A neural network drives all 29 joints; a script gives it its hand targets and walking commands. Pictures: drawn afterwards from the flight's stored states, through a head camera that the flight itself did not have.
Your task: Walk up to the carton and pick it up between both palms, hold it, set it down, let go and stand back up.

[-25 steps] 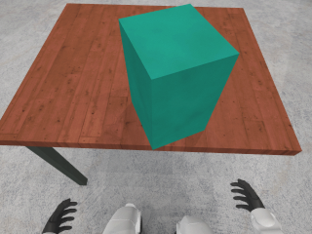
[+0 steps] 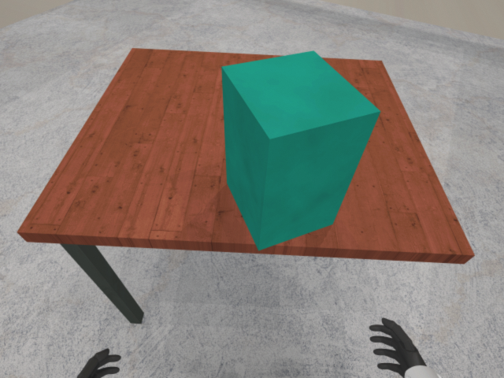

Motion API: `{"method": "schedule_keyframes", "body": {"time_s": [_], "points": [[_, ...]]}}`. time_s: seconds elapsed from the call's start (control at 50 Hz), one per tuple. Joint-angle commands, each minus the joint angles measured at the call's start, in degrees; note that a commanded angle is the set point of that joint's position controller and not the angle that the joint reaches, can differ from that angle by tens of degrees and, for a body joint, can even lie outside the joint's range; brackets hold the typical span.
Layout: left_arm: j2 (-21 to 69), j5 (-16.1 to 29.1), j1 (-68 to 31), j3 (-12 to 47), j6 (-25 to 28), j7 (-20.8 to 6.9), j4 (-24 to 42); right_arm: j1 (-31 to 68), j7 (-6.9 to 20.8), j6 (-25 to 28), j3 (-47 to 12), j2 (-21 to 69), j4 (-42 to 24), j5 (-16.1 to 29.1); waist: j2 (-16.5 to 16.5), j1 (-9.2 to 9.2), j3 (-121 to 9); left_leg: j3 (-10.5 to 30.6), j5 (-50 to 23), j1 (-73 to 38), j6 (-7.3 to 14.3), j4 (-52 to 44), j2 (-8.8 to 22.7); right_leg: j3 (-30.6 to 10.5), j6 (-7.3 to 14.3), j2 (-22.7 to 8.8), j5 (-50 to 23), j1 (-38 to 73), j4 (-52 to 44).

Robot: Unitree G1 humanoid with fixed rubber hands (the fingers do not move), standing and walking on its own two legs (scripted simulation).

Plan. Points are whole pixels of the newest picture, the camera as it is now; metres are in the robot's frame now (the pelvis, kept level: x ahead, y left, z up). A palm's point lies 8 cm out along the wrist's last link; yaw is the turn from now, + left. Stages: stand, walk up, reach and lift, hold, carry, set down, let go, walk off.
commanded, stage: walk up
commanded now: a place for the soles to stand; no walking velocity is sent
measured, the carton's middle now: (284, 156) +0.46 -0.05 +0.08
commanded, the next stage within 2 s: reach and lift in 1.44 s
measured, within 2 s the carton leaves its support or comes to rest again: neither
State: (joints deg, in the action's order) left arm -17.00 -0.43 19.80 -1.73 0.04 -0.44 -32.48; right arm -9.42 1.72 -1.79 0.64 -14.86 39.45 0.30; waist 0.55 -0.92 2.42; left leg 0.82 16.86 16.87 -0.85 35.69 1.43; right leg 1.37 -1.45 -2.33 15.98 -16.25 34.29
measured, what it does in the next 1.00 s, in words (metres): stands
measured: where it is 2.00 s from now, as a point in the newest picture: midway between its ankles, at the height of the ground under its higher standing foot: outside the picture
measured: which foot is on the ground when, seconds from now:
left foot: down 0.00-1.00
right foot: down 0.00-1.00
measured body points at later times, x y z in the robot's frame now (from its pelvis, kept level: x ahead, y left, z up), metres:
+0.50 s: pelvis +0.02 +0.00 +0.00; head +0.02 +0.00 +0.45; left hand +0.13 +0.27 -0.09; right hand +0.15 -0.26 -0.10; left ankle +0.03 +0.13 -0.73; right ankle +0.03 -0.14 -0.73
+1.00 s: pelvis +0.04 -0.01 +0.00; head +0.04 -0.01 +0.45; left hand +0.16 +0.25 -0.10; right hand +0.17 -0.27 -0.09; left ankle +0.03 +0.13 -0.73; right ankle +0.03 -0.14 -0.73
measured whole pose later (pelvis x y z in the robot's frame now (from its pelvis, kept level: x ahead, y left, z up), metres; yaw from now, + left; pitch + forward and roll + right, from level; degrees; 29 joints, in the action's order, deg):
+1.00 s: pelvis +0.04 -0.01 +0.00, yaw -1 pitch -1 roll +0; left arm -16.6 -0.5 17.2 -1.1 0.3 -1.0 -35.4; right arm -14.6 0.7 -0.3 0.9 -16.0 36.0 -0.8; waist -0.2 0.0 1.3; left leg 0.3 19.6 13.7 -1.9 34.7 2.5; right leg 1.0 -0.8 -1.3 18.9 -13.9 34.2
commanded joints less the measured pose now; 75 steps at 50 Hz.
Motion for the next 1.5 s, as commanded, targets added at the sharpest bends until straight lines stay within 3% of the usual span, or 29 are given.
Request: {"method": "schedule_keyframes", "body": {"time_s": [0.0,0.28,0.46,0.48,0.52,0.66,0.84,0.9,1.1,1.18,1.22,1.24,1.42,1.44,1.46,1.48], "points": [[-7.09,-0.22,1.41,-2.29,1.67,0.03,4.16,1.88,-0.09,1.42,2.47,-8.79,-4.91,0.11,-5.49,0.33,0.94,8.31,11.30,4.76,4.28,-13.28,4.81,-4.07,2.72,-2.06,5.55,-0.84,-7.56],[-7.73,-0.22,1.07,-2.12,2.18,0.02,3.83,-0.96,-0.13,2.13,2.14,-8.95,-5.53,-0.35,-0.90,0.87,-2.25,6.14,-1.36,0.86,3.86,-9.03,3.75,-5.42,3.45,-3.95,0.62,-0.44,-8.56],[-8.10,-0.02,0.07,-1.92,1.67,0.19,4.15,-2.03,-0.24,1.94,1.84,-9.10,-5.49,-0.31,-0.33,0.84,-3.67,4.93,-8.41,-0.80,3.53,-7.30,3.50,-4.76,3.57,-4.40,-5.66,1.19,-7.01],[-7.51,-0.10,0.91,-1.80,1.28,-0.02,3.29,-3.17,-0.44,2.43,2.07,-8.83,-6.29,-1.05,0.68,1.02,-4.57,5.25,-3.87,-1.07,3.41,-8.63,3.89,-3.57,3.81,-2.89,-2.84,1.56,-5.37],[-6.65,-0.28,0.78,-1.60,1.05,-0.13,3.39,-2.11,-0.66,2.58,2.32,-9.74,-6.78,-0.98,-1.61,0.50,-2.55,6.19,-0.83,1.70,3.61,-10.13,4.54,-3.59,3.63,-2.50,-2.38,2.06,-5.29],[-7.46,-0.37,-0.87,-1.75,1.48,-0.23,2.71,-4.08,-0.81,2.77,2.30,-8.94,-7.46,-0.79,-0.38,0.94,-2.87,3.87,-10.13,-0.91,3.04,-7.16,3.63,-4.23,4.00,-3.36,-9.49,2.39,-5.50],[-7.65,-0.23,-1.76,-1.69,1.20,-0.35,1.69,-4.93,-1.13,2.45,2.48,-8.86,-8.30,-1.00,-2.41,1.01,-4.08,2.39,-10.62,-3.25,2.71,-6.42,3.38,-4.61,4.29,-3.25,-9.77,2.35,-5.89],[-7.70,0.03,-2.05,-1.75,1.18,-0.33,1.54,-4.31,-1.19,2.37,2.45,-8.76,-8.34,-1.15,0.09,0.83,-2.95,1.93,-12.98,-3.64,2.52,-5.42,3.37,-4.54,4.29,-3.15,-12.52,2.22,-6.21],[-7.04,-0.16,-2.82,-1.66,0.70,-0.41,1.12,-5.71,-1.41,2.39,2.65,-8.87,-8.25,-0.98,-1.38,0.83,-2.48,2.23,-10.50,-2.71,2.71,-7.19,3.53,-4.38,4.04,-2.52,-10.17,2.74,-5.85],[-7.49,-0.09,-3.10,-1.75,0.80,-0.36,0.93,-6.27,-1.47,2.37,2.38,-8.14,-7.94,-1.10,0.36,0.98,-3.02,1.92,-8.92,-3.20,2.45,-6.87,3.42,-5.30,4.53,-3.04,-9.13,2.92,-6.99],[-7.07,-0.19,-3.07,-1.64,0.72,-0.41,0.70,-6.11,-1.48,2.47,2.52,-8.84,-8.04,-1.05,-0.98,0.85,-2.14,1.99,-7.84,-3.01,2.58,-7.54,3.50,-5.07,4.20,-2.71,-8.68,2.42,-6.80],[-7.17,-0.11,-3.19,-1.68,0.72,-0.41,0.77,-6.18,-1.44,2.52,2.56,-8.41,-7.83,-1.15,0.21,0.82,-2.16,2.44,-8.35,-3.19,2.71,-7.82,3.75,-4.58,3.95,-2.68,-8.55,2.30,-6.52],[-6.94,-0.20,-3.01,-1.69,0.73,-0.31,0.02,-7.50,-1.45,2.62,2.44,-8.49,-7.88,-1.15,-1.00,1.05,-1.81,2.07,-7.98,-3.22,2.96,-8.21,4.00,-5.20,3.95,-2.27,-8.06,2.45,-6.74],[-6.71,-0.52,-23.96,-3.97,-6.00,1.80,7.03,14.07,0.30,12.72,6.81,-3.90,0.61,-6.55,-6.29,-1.82,-3.71,-6.48,-1.92,2.87,-1.08,-6.07,0.68,2.62,4.72,2.83,2.14,-1.90,-2.82],[-3.88,-1.09,-19.63,-2.22,-8.76,3.42,7.86,9.86,1.64,15.99,8.39,-5.85,4.63,-6.36,-6.36,-0.53,-0.29,-6.03,-0.87,1.99,-1.21,-7.66,1.68,3.61,4.63,3.33,0.67,0.13,-2.59],[-3.15,-1.00,-20.55,-1.75,-9.74,3.71,9.84,10.37,2.18,17.13,8.91,-6.70,4.39,-6.20,-4.25,0.23,-0.96,-5.71,-1.28,-0.91,-1.46,-8.34,1.81,4.26,4.19,3.27,-0.08,0.05,-3.68]]}}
